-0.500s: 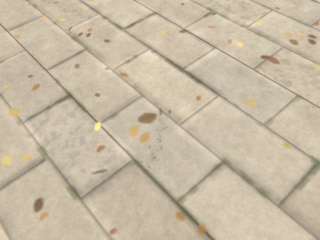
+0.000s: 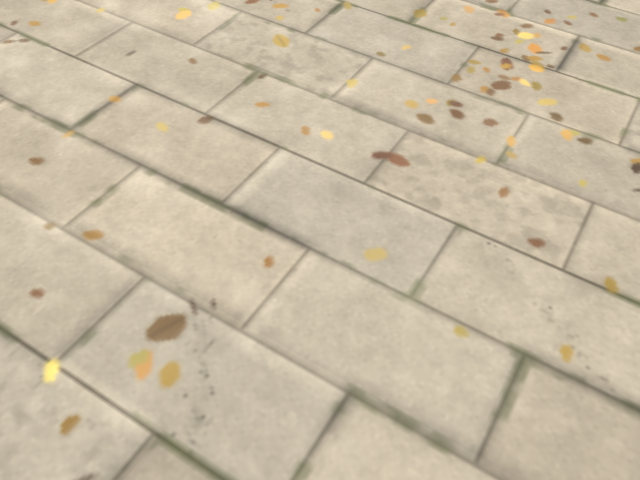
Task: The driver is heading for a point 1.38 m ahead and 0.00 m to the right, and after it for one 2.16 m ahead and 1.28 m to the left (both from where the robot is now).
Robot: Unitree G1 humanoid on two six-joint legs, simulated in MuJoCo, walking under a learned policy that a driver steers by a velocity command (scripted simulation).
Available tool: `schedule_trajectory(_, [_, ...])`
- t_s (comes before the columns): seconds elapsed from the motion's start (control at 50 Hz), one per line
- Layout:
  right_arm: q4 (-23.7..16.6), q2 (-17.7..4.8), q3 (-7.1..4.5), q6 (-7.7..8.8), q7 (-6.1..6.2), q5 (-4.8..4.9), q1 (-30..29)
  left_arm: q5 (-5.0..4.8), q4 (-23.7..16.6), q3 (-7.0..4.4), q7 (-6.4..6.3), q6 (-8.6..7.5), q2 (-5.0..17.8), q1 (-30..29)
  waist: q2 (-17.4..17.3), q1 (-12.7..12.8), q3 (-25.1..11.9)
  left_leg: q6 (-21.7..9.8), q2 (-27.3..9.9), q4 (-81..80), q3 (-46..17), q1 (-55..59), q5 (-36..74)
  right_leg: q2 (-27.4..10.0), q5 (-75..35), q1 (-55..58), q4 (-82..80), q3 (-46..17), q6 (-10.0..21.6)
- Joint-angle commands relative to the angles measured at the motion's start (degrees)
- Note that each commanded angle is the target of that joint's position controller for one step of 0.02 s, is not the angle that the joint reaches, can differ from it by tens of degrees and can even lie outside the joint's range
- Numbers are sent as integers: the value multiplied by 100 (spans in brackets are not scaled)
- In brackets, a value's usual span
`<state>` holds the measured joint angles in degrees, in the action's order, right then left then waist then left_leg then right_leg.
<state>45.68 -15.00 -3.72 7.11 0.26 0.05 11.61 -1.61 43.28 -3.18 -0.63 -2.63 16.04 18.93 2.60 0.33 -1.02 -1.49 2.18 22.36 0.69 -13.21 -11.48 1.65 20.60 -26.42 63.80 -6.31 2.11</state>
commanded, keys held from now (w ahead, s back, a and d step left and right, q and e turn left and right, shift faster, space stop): w+e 0.28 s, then w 0.18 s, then no key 0.16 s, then q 0.38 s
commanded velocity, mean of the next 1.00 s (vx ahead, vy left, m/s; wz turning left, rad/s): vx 0.33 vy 0.00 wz -0.19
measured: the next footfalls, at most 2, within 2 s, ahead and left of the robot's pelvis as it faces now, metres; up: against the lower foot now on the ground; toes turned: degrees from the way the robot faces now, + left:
right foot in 0.38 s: +0.34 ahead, -0.18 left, +0.00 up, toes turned -15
left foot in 0.86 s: +0.58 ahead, -0.04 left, +0.00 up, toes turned -12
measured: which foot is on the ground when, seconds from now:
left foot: down 0.00-0.36, up 0.38-0.84, down 0.86-1.00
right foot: up 0.00-0.36, down 0.38-0.88, up 0.90-1.00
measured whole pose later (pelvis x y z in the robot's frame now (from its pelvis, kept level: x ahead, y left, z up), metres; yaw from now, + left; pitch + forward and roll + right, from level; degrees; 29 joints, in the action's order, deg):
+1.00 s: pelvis +0.43 -0.09 -0.01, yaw -9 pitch +3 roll -1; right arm 37.7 -16.4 -2.7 1.5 -1.0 -0.1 10.9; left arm 0.2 41.8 -2.6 -1.4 0.1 16.9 8.1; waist 0.8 -1.0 2.4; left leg -3.9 3.3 29.1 -1.6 -25.9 -6.0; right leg 2.7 27.9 -28.0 66.0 -2.8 -1.2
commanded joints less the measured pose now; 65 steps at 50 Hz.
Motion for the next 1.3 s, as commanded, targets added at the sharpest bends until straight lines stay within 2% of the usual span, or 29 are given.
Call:
schedule_trajectory(0.02, [-197,-563,-112,36,-18,-39,178,13,-537,-94,75,-51,306,-209,-827,-152,273,-800,-1578,-1326,-1310,914,439,-690,-649,-1634,428,-65,-68])
schedule_trajectory(0.12, [-26,-770,-149,38,-36,-39,424,13,-919,-51,126,-51,188,-729,-665,-223,338,-893,-1531,-1363,-330,1018,1901,-737,-1560,-2014,-417,22,-186])
schedule_trajectory(0.2, [55,-918,-120,-43,1,11,612,46,-1218,29,293,-100,40,-1531,-610,-486,499,-731,-1493,-1283,268,1113,1952,-676,-2389,-1668,-1796,502,-95])
schedule_trajectory(0.26, [156,-1075,-127,-136,10,86,857,-1,-1465,45,428,-103,37,-1962,-596,-566,660,-664,-1692,-1134,431,1512,2154,-602,-2091,-1597,-2347,761,59])
schedule_trajectory(0.32, [182,-1278,-160,-245,32,127,933,25,-1586,-49,473,-89,237,-1821,-790,-268,359,-575,-1802,-350,665,1768,4476,-144,-1210,-690,-2641,1147,410])
schedule_trajectory(0.36, [173,-1341,-150,-313,71,131,881,25,-1256,-313,396,-66,694,-378,-784,610,-478,-419,-1650,1462,893,1356,5515,282,-1458,1417,-3216,1222,803])
schedule_trajectory(0.38, [35,-1168,-57,-260,84,36,906,56,-1013,-473,267,-6,1103,621,-325,1026,-1083,-232,-1428,3114,925,-83,3790,-399,-1734,3349,-3183,198,1078])
schedule_trajectory(0.4, [-182,-261,247,-113,-64,-96,1770,54,-967,-519,244,-52,1737,566,1257,219,-1958,52,-336,5280,481,-2507,-1999,-2167,-958,5349,-3609,-3164,2161])
schedule_trajectory(0.42, [-83,-920,98,68,-138,121,1211,95,-986,-392,236,-88,1148,937,547,757,-2522,-43,-340,5865,-643,-2822,-2093,-2336,-626,5255,-4350,-3979,2107])
schedule_trajectory(0.44, [-380,-1088,25,105,-146,314,496,141,-914,-304,260,-134,981,592,382,719,-1465,-85,-547,5849,-564,-3185,-1585,-2104,-1228,4489,-4457,-2924,1775])
schedule_trajectory(0.46, [-459,-956,75,117,-97,243,291,93,-929,-258,268,-158,863,104,-99,431,-859,-91,-806,5376,-498,-3035,-1061,-1853,-1880,3497,-4513,-2141,1565])
schedule_trajectory(0.5, [-364,-932,26,-10,-39,86,460,185,-1027,-142,283,-209,544,-559,-146,-48,-355,40,-1048,4873,-475,-2298,-732,-1469,-3489,2166,-4726,-1147,1394])
schedule_trajectory(0.58, [-266,-612,54,-265,27,-33,744,182,-742,-147,242,-344,633,-708,-61,-348,-181,367,-913,4019,-262,-1805,-242,-1216,-5149,1323,-5007,-176,1366])
schedule_trajectory(0.62, [-371,-494,92,-288,43,-73,436,189,-603,-133,170,-304,633,-683,64,-285,-120,439,-839,3284,-185,-1816,352,-1022,-5330,1260,-4989,214,1235])
schedule_trajectory(0.68, [-418,-354,160,-261,-51,-13,-20,221,-438,-100,88,-223,622,-588,144,-14,-178,343,-699,2017,-80,-1534,1503,-883,-4792,1483,-4954,644,997])
schedule_trajectory(0.76, [-651,-592,77,-252,-186,32,-365,231,-194,-134,40,-138,781,-526,200,124,-142,133,-560,1470,-181,-1611,1263,-1291,-4425,2089,-4638,528,970])
schedule_trajectory(0.82, [-837,-753,-21,-270,-283,-28,-286,94,-150,-185,-73,24,867,-697,210,-7,-136,-93,-414,1094,-30,-1656,487,-1445,-4435,2444,-3827,452,811])
schedule_trajectory(0.84, [-779,-822,-81,-270,-291,-45,54,54,-172,-182,-123,76,837,-757,115,-174,-281,-217,-266,668,72,-1171,842,-1260,-4497,2387,-3263,565,633])
schedule_trajectory(0.86, [-764,-1207,-220,-265,-245,-56,421,134,-208,-170,-165,82,774,-517,-408,-223,-641,-473,-527,506,-442,-291,2983,-790,-3873,2044,-2238,847,275])
schedule_trajectory(0.88, [-880,-1689,-320,-289,-176,-120,658,311,-377,-87,-157,25,567,-188,-1464,-75,-1085,-1332,-1645,612,-2069,1174,5195,96,-1299,471,-399,1139,-193])
schedule_trajectory(0.9, [-899,-1429,-235,-343,-140,-179,936,335,-413,2,-80,12,406,-161,-1959,-190,-1802,-2161,-2387,161,-3583,2024,5191,614,1807,-643,783,404,-346])
schedule_trajectory(0.92, [-1038,-1162,-168,-370,-146,-115,658,188,-350,-61,-18,62,690,-182,-1241,-191,-1805,-1980,-2242,43,-3343,1727,3790,226,1647,-786,1288,-134,-310])
schedule_trajectory(0.94, [-1154,-996,-141,-425,-127,-37,268,115,-389,-78,-24,149,708,-481,-746,-131,-1289,-1676,-1952,-47,-2855,1170,2616,47,1239,-992,1268,-47,-316])
schedule_trajectory(0.96, [-1209,-907,-110,-499,-105,42,40,147,-395,-94,-65,239,676,-677,-361,-65,-809,-1423,-1702,-254,-2478,501,1791,-119,940,-1015,852,22,-349])
schedule_trajectory(1.02, [-1351,-984,-148,-663,-30,-37,-239,197,-450,-92,-153,356,498,-694,-850,119,-498,-1130,-1067,-564,-1998,-511,793,-66,296,-314,-303,252,-480])
schedule_trajectory(1.06, [-1371,-1037,-192,-695,47,-54,-118,176,-413,-78,-194,329,437,-667,-1030,54,-633,-1163,-1035,-542,-2025,-390,694,-3,199,-205,-816,230,-567])
schedule_trajectory(1.22, [-1515,-1125,-280,-863,166,-1,-74,103,-435,-124,-124,157,500,-900,-1265,-165,-615,-1002,-997,-462,-2824,-199,-403,105,-10,259,-2394,76,-486])
schedule_trajectory(1.28, [-1569,-1095,-285,-950,191,98,-209,72,-286,-186,-41,58,530,-487,-1243,91,-556,-776,-755,-196,-2882,-365,-285,127,-658,1100,-3851,253,-248])
schedule_trajectory(1.3, [-1578,-964,-250,-963,201,121,-123,128,-241,-268,-47,53,761,-310,-999,109,-591,-526,-499,139,-2672,-789,-713,-369,-863,1701,-4244,-32,-69])
Over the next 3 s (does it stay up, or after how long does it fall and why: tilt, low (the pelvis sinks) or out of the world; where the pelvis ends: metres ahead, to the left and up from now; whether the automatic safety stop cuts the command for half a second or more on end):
stays up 1.15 0.17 0.00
